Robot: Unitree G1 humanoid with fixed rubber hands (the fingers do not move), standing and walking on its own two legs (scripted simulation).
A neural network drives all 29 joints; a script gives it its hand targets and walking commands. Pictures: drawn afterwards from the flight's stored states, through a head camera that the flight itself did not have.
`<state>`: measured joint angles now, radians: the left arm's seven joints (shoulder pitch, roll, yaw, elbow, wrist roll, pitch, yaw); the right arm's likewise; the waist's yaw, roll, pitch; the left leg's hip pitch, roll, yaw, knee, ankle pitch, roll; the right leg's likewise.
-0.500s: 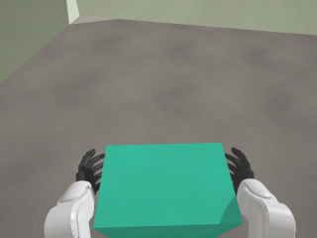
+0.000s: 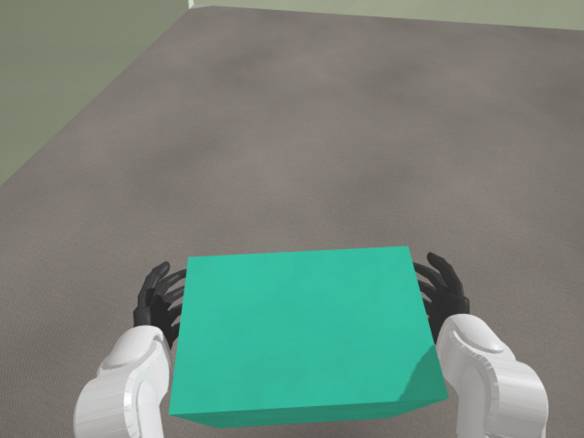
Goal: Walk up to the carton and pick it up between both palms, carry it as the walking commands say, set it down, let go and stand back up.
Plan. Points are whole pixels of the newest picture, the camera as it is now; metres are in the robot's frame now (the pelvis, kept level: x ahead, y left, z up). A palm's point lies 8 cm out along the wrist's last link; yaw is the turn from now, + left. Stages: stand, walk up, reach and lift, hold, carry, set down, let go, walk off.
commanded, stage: carry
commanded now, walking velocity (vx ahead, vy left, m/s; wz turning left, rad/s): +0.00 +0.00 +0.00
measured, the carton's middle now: (302, 347) +0.24 +0.01 +0.02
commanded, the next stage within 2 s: none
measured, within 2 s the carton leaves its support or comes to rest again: neither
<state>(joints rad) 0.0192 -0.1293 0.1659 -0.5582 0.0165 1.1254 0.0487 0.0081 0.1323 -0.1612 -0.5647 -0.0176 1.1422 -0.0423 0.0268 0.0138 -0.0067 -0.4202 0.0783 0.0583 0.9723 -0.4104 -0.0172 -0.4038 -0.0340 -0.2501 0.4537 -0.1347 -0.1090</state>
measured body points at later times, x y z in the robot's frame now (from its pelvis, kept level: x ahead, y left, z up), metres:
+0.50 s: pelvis +0.14 +0.03 +0.00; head +0.11 +0.04 +0.45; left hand +0.40 +0.19 +0.09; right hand +0.38 -0.16 +0.09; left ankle +0.14 +0.13 -0.74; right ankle +0.07 -0.06 -0.74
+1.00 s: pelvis +0.14 +0.04 +0.00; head +0.11 +0.04 +0.45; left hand +0.39 +0.19 +0.09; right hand +0.37 -0.15 +0.10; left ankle +0.14 +0.14 -0.74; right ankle +0.07 -0.06 -0.74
